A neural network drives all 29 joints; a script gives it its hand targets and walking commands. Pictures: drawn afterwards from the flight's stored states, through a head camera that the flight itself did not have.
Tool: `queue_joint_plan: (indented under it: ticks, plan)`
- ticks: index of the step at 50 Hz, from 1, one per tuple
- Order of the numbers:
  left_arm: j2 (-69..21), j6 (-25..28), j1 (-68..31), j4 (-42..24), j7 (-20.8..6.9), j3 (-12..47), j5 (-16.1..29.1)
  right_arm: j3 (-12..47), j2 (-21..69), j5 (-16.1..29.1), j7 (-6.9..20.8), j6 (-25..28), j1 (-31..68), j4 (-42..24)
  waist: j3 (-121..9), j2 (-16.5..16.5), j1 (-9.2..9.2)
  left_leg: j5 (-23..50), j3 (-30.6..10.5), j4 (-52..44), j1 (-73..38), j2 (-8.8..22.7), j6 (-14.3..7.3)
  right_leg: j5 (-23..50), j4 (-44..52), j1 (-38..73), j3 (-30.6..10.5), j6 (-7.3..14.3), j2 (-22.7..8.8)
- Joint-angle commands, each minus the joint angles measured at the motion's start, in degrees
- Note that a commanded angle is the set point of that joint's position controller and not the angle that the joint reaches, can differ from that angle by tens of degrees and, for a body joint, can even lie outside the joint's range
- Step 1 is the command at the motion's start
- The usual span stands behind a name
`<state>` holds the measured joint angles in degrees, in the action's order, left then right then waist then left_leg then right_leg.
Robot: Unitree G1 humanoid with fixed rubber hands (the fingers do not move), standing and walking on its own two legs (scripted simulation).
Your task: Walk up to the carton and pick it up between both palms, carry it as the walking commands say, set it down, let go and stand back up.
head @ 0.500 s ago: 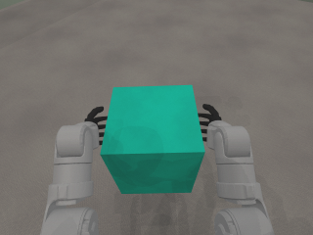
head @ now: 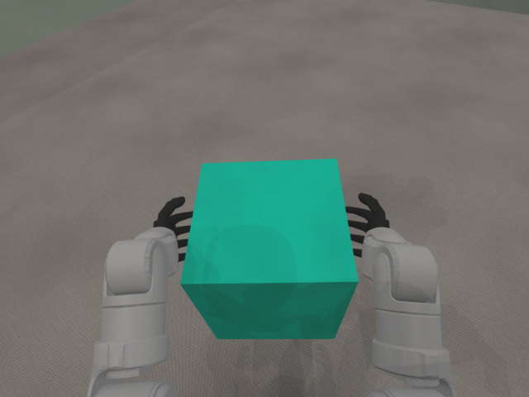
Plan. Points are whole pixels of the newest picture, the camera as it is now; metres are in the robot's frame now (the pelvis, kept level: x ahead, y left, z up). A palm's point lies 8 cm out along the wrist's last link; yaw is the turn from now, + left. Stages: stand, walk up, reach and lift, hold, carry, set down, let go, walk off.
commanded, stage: carry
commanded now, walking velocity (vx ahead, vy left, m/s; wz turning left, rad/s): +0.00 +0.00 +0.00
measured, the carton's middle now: (272, 256) +0.35 -0.01 +0.00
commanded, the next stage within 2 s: none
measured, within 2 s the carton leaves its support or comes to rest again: neither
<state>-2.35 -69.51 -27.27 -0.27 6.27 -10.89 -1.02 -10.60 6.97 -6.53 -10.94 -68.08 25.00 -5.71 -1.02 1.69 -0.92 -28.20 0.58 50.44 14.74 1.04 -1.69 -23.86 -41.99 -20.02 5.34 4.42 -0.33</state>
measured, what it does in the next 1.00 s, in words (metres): walks ahead: left foot, then right foot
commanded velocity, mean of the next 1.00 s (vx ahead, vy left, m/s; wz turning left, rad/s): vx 0.00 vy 0.00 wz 0.00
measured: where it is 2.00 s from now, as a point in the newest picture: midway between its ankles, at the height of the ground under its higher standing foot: (289, 234)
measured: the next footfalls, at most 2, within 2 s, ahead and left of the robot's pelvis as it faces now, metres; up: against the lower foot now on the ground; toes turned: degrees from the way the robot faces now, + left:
left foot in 0.24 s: +0.17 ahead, +0.13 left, +0.00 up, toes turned +2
right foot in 0.42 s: +0.18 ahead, -0.10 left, +0.00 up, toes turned -1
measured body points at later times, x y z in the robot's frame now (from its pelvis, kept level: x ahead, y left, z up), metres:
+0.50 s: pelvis +0.23 -0.04 +0.01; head +0.25 -0.06 +0.45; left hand +0.56 +0.11 +0.09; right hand +0.57 -0.19 +0.08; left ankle +0.14 +0.12 -0.69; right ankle +0.15 -0.10 -0.71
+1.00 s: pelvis +0.48 -0.09 +0.00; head +0.53 -0.10 +0.45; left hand +0.80 +0.07 +0.05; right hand +0.82 -0.23 +0.07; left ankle +0.33 +0.04 -0.65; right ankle +0.43 -0.16 -0.71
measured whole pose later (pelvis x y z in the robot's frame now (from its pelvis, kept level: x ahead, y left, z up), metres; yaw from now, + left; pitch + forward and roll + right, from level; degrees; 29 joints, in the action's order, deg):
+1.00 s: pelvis +0.48 -0.09 +0.00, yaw +5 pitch +6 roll +4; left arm -5.5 -66.1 -22.3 -4.0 5.7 -10.5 -2.6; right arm -10.7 8.6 -8.2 -10.5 -66.8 21.7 -11.1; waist -1.6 -2.0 -1.0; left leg -31.7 3.2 59.3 20.6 -0.9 -2.0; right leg -27.2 -46.1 -23.8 0.7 4.2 -0.7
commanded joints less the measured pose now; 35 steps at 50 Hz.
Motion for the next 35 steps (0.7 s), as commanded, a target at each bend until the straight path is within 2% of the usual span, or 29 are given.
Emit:
queue_joint_plan:
  ticks: [1,3,4,6,8,9,10,11,12,13,14,15,17,18,19,20,21,22,23,24,25,26,27,30,31,32,33,34,35]
  plan:
    - [-56.78,4.39,-42.49,-14.38,-13.09,39.08,20.76,42.82,55.44,27.47,15.95,1.31,42.63,-5.55,-27.51,-15.20,2.11,-7.05,3.16,6.59,30.46,-2.18,1.54,100.03,5.12,45.07,-16.26,5.38,-14.88]
    - [-52.97,4.07,-39.42,-15.17,-12.75,37.81,18.86,40.90,54.46,25.96,16.20,0.74,36.24,-0.56,-31.61,-14.94,1.94,-1.80,4.50,2.53,30.56,-2.62,2.43,100.06,2.43,49.38,-14.83,2.17,-14.70]
    - [-54.20,3.76,-37.85,-13.25,-12.86,37.79,19.18,41.31,53.52,25.97,16.51,0.66,35.67,-1.63,-33.99,-14.92,2.73,0.53,6.57,-0.50,31.71,-4.09,2.19,101.61,0.45,53.20,-12.46,2.43,-13.31]
    - [-53.12,4.25,-42.65,-15.16,-11.82,38.56,18.62,38.68,54.44,25.72,16.92,0.83,34.54,3.11,-33.65,-8.27,2.18,7.87,6.00,-8.53,20.81,-3.58,1.24,92.53,0.12,42.24,-7.72,1.78,-11.71]
    - [-55.21,4.35,-45.16,-16.85,-11.71,39.89,19.36,38.21,55.11,26.32,17.28,1.33,38.39,0.23,-29.95,-6.97,1.77,16.70,7.47,-10.49,13.44,-4.38,1.83,85.00,1.81,29.27,-4.73,-0.86,-9.72]
    - [-55.30,3.83,-41.06,-17.40,-12.02,39.25,18.33,37.71,58.51,26.01,18.02,1.24,32.15,2.58,-31.81,-2.52,0.45,27.91,7.95,-13.94,2.17,-4.45,-0.25,81.89,0.07,22.44,-2.54,-1.66,-9.80]
    - [-54.82,3.81,-42.79,-14.69,-12.02,39.43,18.41,38.04,56.47,26.11,17.92,2.02,37.97,0.01,-32.62,-1.86,0.08,41.61,3.85,-14.12,-6.39,-0.38,-2.56,71.04,-2.28,15.65,-2.09,-3.29,-8.69]
    - [-55.88,3.54,-42.55,-12.80,-11.91,39.86,19.14,36.68,55.91,25.49,17.90,1.91,35.79,0.91,-32.35,7.51,-1.03,71.13,-3.86,-13.83,-19.20,6.79,-8.12,49.26,-11.39,1.52,-1.21,-6.69,-5.28]
    - [-52.65,3.72,-42.35,-7.55,-11.88,37.19,16.63,34.51,53.56,23.35,17.77,2.58,35.97,4.90,-33.11,11.00,-1.99,98.29,-12.27,-12.99,-29.39,14.80,-14.10,21.00,-18.92,-8.48,0.22,-8.59,-0.41]
    - [-56.68,3.15,-41.40,-12.81,-12.35,40.83,20.04,37.56,55.04,24.66,17.28,2.37,36.61,-0.87,-31.85,21.47,-2.50,112.54,-19.27,-12.78,-44.86,16.65,-18.00,-15.79,-23.75,-26.76,-0.60,-9.06,4.81]
    - [-56.04,3.00,-39.54,-9.19,-12.13,40.99,19.71,39.02,53.25,26.08,17.04,2.55,41.51,-3.19,-29.89,16.67,-1.53,103.10,-18.86,-13.74,-40.22,19.27,-17.60,-19.36,-20.59,-26.81,-6.51,-7.12,1.33]
    - [-56.98,2.89,-38.66,-7.80,-12.86,40.52,20.21,39.63,54.64,25.15,16.41,2.24,39.85,-3.34,-28.90,11.79,-1.47,96.40,-19.13,-10.92,-44.12,17.48,-14.85,-19.71,-6.62,-32.44,-8.02,-6.66,-0.93]
    - [-54.03,4.02,-44.91,-13.49,-12.62,41.31,21.38,38.79,53.16,23.83,16.19,2.05,38.20,-1.40,-30.55,12.60,-0.32,83.32,-10.48,-9.78,-35.76,13.29,-9.39,-4.74,11.33,-18.09,-3.10,-5.72,0.32]
    - [-56.40,3.87,-50.51,-14.24,-12.69,41.37,23.52,39.63,54.14,25.46,15.61,2.01,45.08,-3.60,-31.88,7.62,1.00,74.24,-6.20,-10.38,-22.67,11.79,-7.05,12.23,19.54,-0.36,-0.82,-5.62,-0.14]
    - [-56.40,3.73,-44.69,-13.37,-13.51,39.64,22.68,40.24,54.78,24.70,15.21,1.63,39.83,-2.63,-32.38,-1.27,0.74,47.17,-1.67,-7.84,-9.98,8.85,-3.39,32.92,19.07,14.42,-5.40,-4.41,-3.86]
    - [-57.28,3.55,-36.18,-10.26,-13.85,37.80,20.68,39.28,54.51,22.73,15.31,1.44,34.51,-2.75,-31.60,-12.92,0.75,18.14,1.67,-3.36,4.11,3.94,-0.96,74.58,11.46,25.68,-12.11,-1.35,-11.05]
    - [-57.27,4.37,-40.16,-8.90,-14.30,37.77,21.06,40.36,54.66,24.63,15.41,2.74,43.74,-6.48,-33.01,-16.63,0.62,-1.08,1.66,-1.90,11.63,0.45,0.52,92.89,8.68,33.61,-16.28,1.19,-15.59]
    - [-62.14,4.21,-27.56,-4.51,-14.87,36.84,19.36,38.80,56.55,22.55,15.93,2.87,33.45,-6.22,-31.82,-17.85,1.58,-5.87,2.99,-1.43,19.83,-2.33,2.13,105.53,6.69,40.85,-17.45,2.55,-16.07]
    - [-60.92,4.11,-37.63,-11.96,-14.55,39.85,23.22,43.58,56.19,27.70,15.67,3.09,46.74,-16.01,-30.89,-18.44,2.18,-6.21,4.73,1.46,25.56,-3.56,2.29,110.19,5.06,46.30,-16.99,1.42,-15.85]
    - [-57.68,3.62,-34.25,-8.74,-14.17,36.12,20.11,41.74,56.01,25.98,15.51,1.82,41.40,-8.00,-30.10,-18.00,2.31,-6.07,5.13,4.46,28.81,-3.83,2.23,113.68,4.97,48.95,-18.24,-0.48,-15.76]
    - [-56.68,4.04,-37.90,-9.51,-13.91,36.07,19.90,41.17,55.72,25.28,15.83,1.75,40.31,-4.64,-28.98,-17.26,2.49,-4.44,6.33,3.14,33.12,-4.23,2.35,113.35,3.02,51.71,-16.62,0.85,-14.74]
    - [-54.89,4.48,-37.75,-9.68,-13.30,36.44,19.40,40.71,55.22,25.80,16.08,1.80,37.91,-0.96,-28.02,-17.85,2.63,-4.49,6.45,6.12,33.19,-4.06,2.16,112.15,3.58,49.95,-15.74,-0.31,-13.78]
    - [-54.21,4.92,-42.69,-17.65,-12.61,37.89,20.89,41.32,57.61,27.25,16.20,1.64,35.55,-1.56,-31.82,-16.26,2.70,-0.56,8.58,4.10,33.54,-5.40,1.89,116.58,-0.01,53.41,-13.38,-2.48,-12.44]
    - [-55.03,4.35,-36.56,-21.10,-12.15,39.01,19.54,41.56,58.63,27.82,17.48,1.36,30.97,-4.09,-33.22,-10.83,2.14,3.32,14.12,-6.39,25.95,-8.94,1.48,123.77,-5.63,50.08,-7.54,-4.19,-9.16]
    - [-56.59,4.31,-35.35,-23.90,-12.17,40.80,20.80,40.40,58.59,27.01,17.46,1.22,27.42,-5.63,-32.35,-5.58,2.06,10.79,15.66,-11.93,18.48,-9.92,1.74,120.40,-8.98,42.86,-7.01,-4.79,-8.02]
    - [-55.89,4.33,-36.27,-21.29,-12.25,40.85,21.48,40.93,58.79,28.10,17.33,1.27,30.81,-5.41,-34.02,-6.58,0.85,22.87,13.07,-16.70,5.00,-8.17,-0.03,110.31,-11.35,30.15,-6.97,-5.36,-8.15]
    - [-55.14,4.02,-38.98,-22.34,-12.21,41.53,20.50,39.37,59.37,26.62,17.98,1.14,27.63,-2.38,-34.43,2.28,-2.21,49.25,5.74,-19.07,-15.82,-2.00,-3.11,90.96,-22.01,10.93,-4.66,-8.17,-7.92]
    - [-56.81,3.46,-33.79,-18.81,-12.85,40.58,19.07,38.07,58.99,24.53,18.17,1.57,21.64,-1.66,-37.08,15.59,-5.23,94.85,-9.29,-11.15,-39.58,9.50,-13.38,43.52,-41.55,-17.20,-0.06,-12.50,-1.09]
    - [-53.97,5.47,-28.07,-5.11,-13.09,34.78,11.24,31.33,54.87,17.18,18.01,3.76,18.61,12.93,-35.41,23.75,-2.72,116.17,-18.50,-11.18,-49.12,17.49,-19.18,-19.35,-40.87,-31.56,-4.51,-10.13,6.01]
